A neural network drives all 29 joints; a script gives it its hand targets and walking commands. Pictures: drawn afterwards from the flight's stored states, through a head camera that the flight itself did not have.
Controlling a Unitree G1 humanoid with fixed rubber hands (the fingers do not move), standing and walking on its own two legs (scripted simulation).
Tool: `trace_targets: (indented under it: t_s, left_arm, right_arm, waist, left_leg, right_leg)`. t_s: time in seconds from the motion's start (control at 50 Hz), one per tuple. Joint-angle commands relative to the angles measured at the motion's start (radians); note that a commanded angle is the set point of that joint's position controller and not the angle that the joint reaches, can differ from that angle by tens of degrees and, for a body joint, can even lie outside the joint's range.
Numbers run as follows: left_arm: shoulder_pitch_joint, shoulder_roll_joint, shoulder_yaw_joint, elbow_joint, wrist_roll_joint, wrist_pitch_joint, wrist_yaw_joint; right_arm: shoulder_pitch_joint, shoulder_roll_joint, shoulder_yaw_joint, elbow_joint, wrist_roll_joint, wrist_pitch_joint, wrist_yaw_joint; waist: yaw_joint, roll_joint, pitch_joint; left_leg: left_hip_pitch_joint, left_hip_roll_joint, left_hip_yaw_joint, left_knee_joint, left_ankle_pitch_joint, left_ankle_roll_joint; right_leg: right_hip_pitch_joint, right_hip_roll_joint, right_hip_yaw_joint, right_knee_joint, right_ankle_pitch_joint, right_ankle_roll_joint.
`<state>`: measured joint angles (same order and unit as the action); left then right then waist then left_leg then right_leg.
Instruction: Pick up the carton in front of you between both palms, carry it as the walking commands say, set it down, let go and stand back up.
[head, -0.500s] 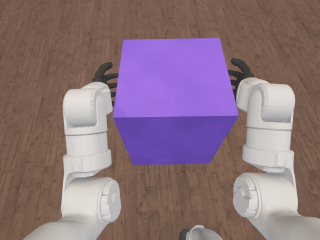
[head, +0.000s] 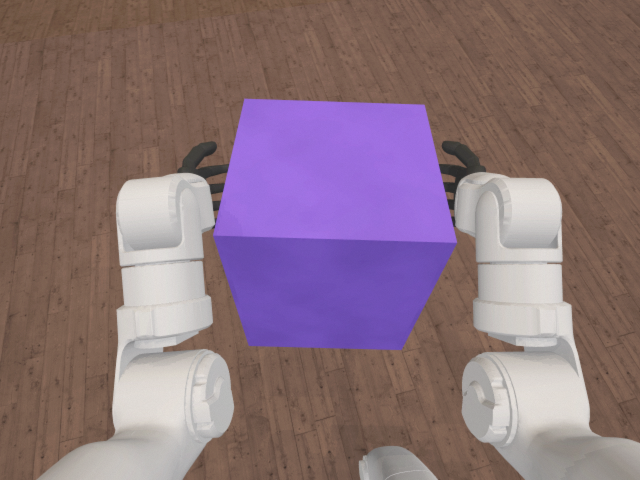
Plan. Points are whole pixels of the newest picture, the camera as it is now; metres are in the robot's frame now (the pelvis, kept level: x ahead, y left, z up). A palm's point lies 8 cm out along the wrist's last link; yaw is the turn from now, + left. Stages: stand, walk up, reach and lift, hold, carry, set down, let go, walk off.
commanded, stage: carry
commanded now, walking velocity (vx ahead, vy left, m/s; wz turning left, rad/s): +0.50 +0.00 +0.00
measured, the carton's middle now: (329, 235) +0.39 -0.03 +0.07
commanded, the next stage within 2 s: none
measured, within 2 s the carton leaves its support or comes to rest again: neither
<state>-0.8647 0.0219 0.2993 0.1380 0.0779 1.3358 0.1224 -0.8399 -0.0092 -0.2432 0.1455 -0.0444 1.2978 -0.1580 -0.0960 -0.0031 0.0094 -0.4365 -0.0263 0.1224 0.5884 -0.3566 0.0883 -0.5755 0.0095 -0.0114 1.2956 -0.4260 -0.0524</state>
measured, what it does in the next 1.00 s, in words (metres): climbs: right foot, then left foot 0.03 m higher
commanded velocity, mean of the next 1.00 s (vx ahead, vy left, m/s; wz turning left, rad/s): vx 0.50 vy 0.00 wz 0.00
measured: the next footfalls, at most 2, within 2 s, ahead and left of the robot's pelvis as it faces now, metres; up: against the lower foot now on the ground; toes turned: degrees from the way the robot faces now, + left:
right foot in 0.24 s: +0.31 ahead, -0.12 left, +0.02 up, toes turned -4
left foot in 0.64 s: +0.56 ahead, +0.08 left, +0.05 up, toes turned +5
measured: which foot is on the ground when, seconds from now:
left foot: down 0.00-0.26, up 0.28-0.62, down 0.64-1.00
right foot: up 0.00-0.22, down 0.24-0.66, up 0.68-1.00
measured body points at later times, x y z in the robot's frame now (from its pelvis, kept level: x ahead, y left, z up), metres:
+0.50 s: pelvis +0.29 -0.04 +0.04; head +0.34 -0.05 +0.48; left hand +0.67 +0.15 +0.19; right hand +0.71 -0.15 +0.19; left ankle +0.34 +0.09 -0.61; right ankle +0.27 -0.12 -0.70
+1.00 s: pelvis +0.60 -0.02 +0.06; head +0.63 -0.02 +0.51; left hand +1.00 +0.11 +0.24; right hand +0.98 -0.19 +0.23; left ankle +0.52 +0.08 -0.67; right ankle +0.72 -0.12 -0.64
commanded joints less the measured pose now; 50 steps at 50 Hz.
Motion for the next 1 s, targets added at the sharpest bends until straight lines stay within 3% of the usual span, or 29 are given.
trace_targets:
  t_s: [0.0, 0.06, 0.14, 0.16, 0.2, 0.22, 0.24, 0.26, 0.28, 0.3, 0.32, 0.36, 0.46, 0.54, 0.56, 0.58, 0.6, 0.62, 0.64, 0.66, 0.68, 0.7, 0.72, 0.76, 0.84, 0.88, 0.96, 0.98]
  left_arm:
    - [-0.686, -1.005, -0.535, -0.095, -0.333, -0.036, -0.170]
    - [-0.672, -0.967, -0.548, -0.113, -0.308, -0.033, -0.157]
    - [-0.647, -0.945, -0.567, -0.070, -0.304, -0.017, -0.163]
    - [-0.649, -0.949, -0.570, -0.049, -0.311, -0.013, -0.170]
    - [-0.649, -0.969, -0.570, 0.008, -0.329, -0.011, -0.185]
    - [-0.637, -0.974, -0.561, 0.036, -0.342, -0.015, -0.195]
    - [-0.635, -0.966, -0.556, 0.056, -0.345, -0.021, -0.201]
    - [-0.643, -0.995, -0.557, 0.059, -0.364, -0.025, -0.209]
    - [-0.698, -1.032, -0.573, 0.013, -0.400, -0.024, -0.217]
    - [-0.749, -1.084, -0.600, -0.036, -0.440, -0.026, -0.226]
    - [-0.814, -1.112, -0.623, -0.091, -0.478, -0.030, -0.231]
    - [-0.884, -1.143, -0.648, -0.160, -0.530, -0.036, -0.235]
    - [-0.863, -1.108, -0.651, -0.205, -0.550, -0.028, -0.236]
    - [-0.785, -1.065, -0.633, -0.124, -0.512, -0.013, -0.239]
    - [-0.769, -1.058, -0.626, -0.096, -0.500, -0.011, -0.240]
    - [-0.752, -1.054, -0.619, -0.068, -0.489, -0.011, -0.241]
    - [-0.744, -1.053, -0.611, -0.045, -0.483, -0.011, -0.241]
    - [-0.738, -1.051, -0.604, -0.028, -0.469, -0.012, -0.241]
    - [-0.734, -1.050, -0.592, -0.010, -0.455, -0.012, -0.244]
    - [-0.754, -1.066, -0.590, -0.012, -0.448, -0.013, -0.245]
    - [-0.774, -1.081, -0.585, -0.022, -0.437, -0.020, -0.237]
    - [-0.775, -1.069, -0.570, -0.043, -0.419, -0.024, -0.227]
    - [-0.768, -1.061, -0.559, -0.054, -0.403, -0.027, -0.215]
    - [-0.729, -1.039, -0.540, -0.073, -0.370, -0.031, -0.191]
    - [-0.671, -0.995, -0.547, -0.087, -0.326, -0.033, -0.163]
    - [-0.670, -0.973, -0.557, -0.095, -0.317, -0.029, -0.158]
    - [-0.650, -0.956, -0.566, -0.034, -0.325, -0.011, -0.171]
    - [-0.642, -0.963, -0.565, -0.003, -0.331, -0.008, -0.179]
  right_arm:
    - [-0.904, 1.162, 0.616, -0.211, 0.540, -0.012, 0.263]
    - [-0.877, 1.120, 0.614, -0.228, 0.530, -0.002, 0.261]
    - [-0.803, 1.070, 0.598, -0.151, 0.488, 0.016, 0.266]
    - [-0.791, 1.062, 0.591, -0.121, 0.476, 0.018, 0.268]
    - [-0.759, 1.060, 0.576, -0.056, 0.455, 0.022, 0.271]
    - [-0.772, 1.049, 0.566, -0.040, 0.441, 0.020, 0.274]
    - [-0.774, 1.065, 0.553, -0.014, 0.435, 0.028, 0.278]
    - [-0.793, 1.066, 0.538, -0.002, 0.422, 0.028, 0.280]
    - [-0.798, 1.087, 0.529, 0.006, 0.411, 0.023, 0.275]
    - [-0.776, 1.076, 0.517, -0.007, 0.384, 0.019, 0.263]
    - [-0.768, 1.079, 0.505, -0.015, 0.370, 0.017, 0.251]
    - [-0.746, 1.064, 0.487, -0.043, 0.342, 0.014, 0.225]
    - [-0.691, 0.997, 0.497, -0.082, 0.295, 0.014, 0.183]
    - [-0.660, 0.970, 0.511, -0.040, 0.289, 0.029, 0.186]
    - [-0.660, 0.973, 0.515, -0.023, 0.294, 0.031, 0.191]
    - [-0.664, 0.980, 0.517, -0.004, 0.301, 0.031, 0.198]
    - [-0.654, 0.994, 0.514, 0.025, 0.309, 0.029, 0.206]
    - [-0.635, 1.003, 0.507, 0.049, 0.321, 0.023, 0.215]
    - [-0.630, 0.997, 0.499, 0.055, 0.331, 0.016, 0.223]
    - [-0.661, 1.021, 0.507, 0.051, 0.340, 0.006, 0.229]
    - [-0.715, 1.062, 0.525, 0.001, 0.373, 0.007, 0.238]
    - [-0.770, 1.106, 0.553, -0.047, 0.416, 0.003, 0.248]
    - [-0.828, 1.136, 0.582, -0.100, 0.460, -0.003, 0.255]
    - [-0.896, 1.168, 0.610, -0.171, 0.515, -0.009, 0.262]
    - [-0.870, 1.139, 0.613, -0.206, 0.525, -0.005, 0.264]
    - [-0.852, 1.110, 0.613, -0.204, 0.516, 0.002, 0.263]
    - [-0.786, 1.059, 0.589, -0.113, 0.473, 0.018, 0.265]
    - [-0.776, 1.053, 0.580, -0.082, 0.463, 0.021, 0.266]
  waist:
    - [0.032, 0.076, -0.545]
    - [0.017, 0.098, -0.519]
    - [0.025, 0.155, -0.469]
    - [0.035, 0.164, -0.460]
    - [0.108, 0.119, -0.522]
    - [0.165, 0.071, -0.602]
    - [0.172, -0.198, -0.681]
    - [0.200, -0.301, -0.621]
    - [0.181, -0.199, -0.569]
    - [0.189, -0.076, -0.547]
    - [0.177, -0.019, -0.522]
    - [0.154, -0.059, -0.521]
    - [0.167, -0.089, -0.487]
    - [0.163, -0.149, -0.433]
    - [0.154, -0.165, -0.427]
    - [0.126, -0.169, -0.443]
    - [0.069, -0.141, -0.490]
    - [0.013, -0.084, -0.580]
    - [-0.014, 0.121, -0.658]
    - [-0.023, 0.360, -0.638]
    - [0.009, 0.251, -0.606]
    - [-0.007, 0.131, -0.565]
    - [0.003, 0.042, -0.536]
    - [0.037, 0.054, -0.542]
    - [0.023, 0.102, -0.526]
    - [0.021, 0.119, -0.503]
    - [0.041, 0.160, -0.457]
    - [0.078, 0.143, -0.472]
  left_leg:
    - [0.590, 0.290, -0.426, -0.170, 0.351, 0.153]
    - [0.584, 0.279, -0.332, -0.192, 0.377, 0.165]
    - [0.483, 0.232, -0.179, -0.186, 0.484, 0.109]
    - [0.459, 0.224, -0.151, -0.162, 0.526, 0.091]
    - [0.351, 0.187, -0.048, 0.052, 0.720, 0.027]
    - [0.210, 0.163, -0.018, 0.222, 0.581, -0.017]
    - [-0.064, 0.049, -0.007, 0.510, 0.265, -0.072]
    - [-0.314, -0.064, -0.085, 0.699, -0.173, -0.069]
    - [-0.409, -0.004, -0.156, 0.836, -0.164, -0.037]
    - [-0.431, 0.022, -0.162, 0.863, -0.137, -0.029]
    - [-0.429, 0.048, -0.166, 0.807, -0.092, -0.025]
    - [-0.389, 0.062, -0.152, 0.722, -0.043, -0.023]
    - [-0.418, 0.074, -0.088, 0.500, -0.016, -0.044]
    - [-0.237, 0.027, 0.011, 0.194, 0.060, -0.035]
    - [-0.162, -0.002, 0.052, 0.135, 0.053, -0.027]
    - [-0.049, -0.042, 0.094, 0.081, 0.055, -0.015]
    - [0.152, -0.078, 0.135, -0.006, 0.108, 0.001]
    - [0.419, -0.038, 0.054, -0.014, 0.107, 0.023]
    - [0.622, 0.217, -0.403, -0.111, -0.079, 0.112]
    - [0.748, 0.355, -0.805, -0.234, 0.155, 0.241]
    - [0.751, 0.365, -0.747, -0.169, 0.285, 0.257]
    - [0.697, 0.336, -0.650, -0.114, 0.414, 0.239]
    - [0.631, 0.314, -0.565, -0.107, 0.437, 0.196]
    - [0.573, 0.289, -0.477, -0.144, 0.330, 0.148]
    - [0.564, 0.286, -0.377, -0.185, 0.322, 0.166]
    - [0.514, 0.268, -0.296, -0.201, 0.344, 0.150]
    - [0.412, 0.229, -0.163, -0.171, 0.459, 0.087]
    - [0.371, 0.214, -0.116, -0.082, 0.567, 0.062]
  right_leg:
    - [-0.225, -0.039, 0.020, -0.046, 0.016, 0.000]
    - [-0.231, -0.046, -0.016, -0.255, 0.011, 0.012]
    - [-0.034, 0.003, -0.121, -0.569, 0.120, 0.008]
    - [0.035, 0.029, -0.161, -0.630, 0.125, 0.002]
    - [0.377, 0.082, -0.223, -0.765, 0.222, -0.026]
    - [0.630, -0.002, -0.100, -0.761, 0.167, -0.053]
    - [0.827, -0.291, 0.435, -0.847, 0.084, -0.180]
    - [0.894, -0.354, 0.690, -0.938, 0.277, -0.275]
    - [0.888, -0.356, 0.605, -0.869, 0.397, -0.278]
    - [0.836, -0.329, 0.500, -0.831, 0.507, -0.252]
    - [0.783, -0.302, 0.417, -0.838, 0.504, -0.203]
    - [0.721, -0.273, 0.336, -0.875, 0.413, -0.155]
    - [0.717, -0.267, 0.227, -0.925, 0.428, -0.184]
    - [0.631, -0.219, 0.078, -0.924, 0.556, -0.137]
    - [0.608, -0.212, 0.044, -0.899, 0.620, -0.120]
    - [0.581, -0.205, 0.004, -0.830, 0.767, -0.097]
    - [0.519, -0.180, -0.068, -0.690, 0.882, -0.058]
    - [0.396, -0.149, -0.097, -0.517, 0.784, -0.016]
    - [0.157, -0.071, -0.096, -0.256, 0.465, 0.038]
    - [-0.132, 0.098, -0.041, -0.013, -0.080, 0.051]
    - [-0.236, 0.035, 0.045, 0.147, -0.093, 0.014]
    - [-0.275, 0.010, 0.052, 0.183, -0.071, 0.001]
    - [-0.277, -0.020, 0.055, 0.136, -0.035, -0.003]
    - [-0.236, -0.043, 0.052, 0.026, 0.009, -0.004]
    - [-0.248, -0.044, -0.007, -0.181, 0.003, 0.009]
    - [-0.176, -0.049, -0.029, -0.357, 0.052, 0.012]
    - [0.066, 0.030, -0.167, -0.633, 0.133, 0.001]
    - [0.203, 0.064, -0.211, -0.707, 0.184, -0.009]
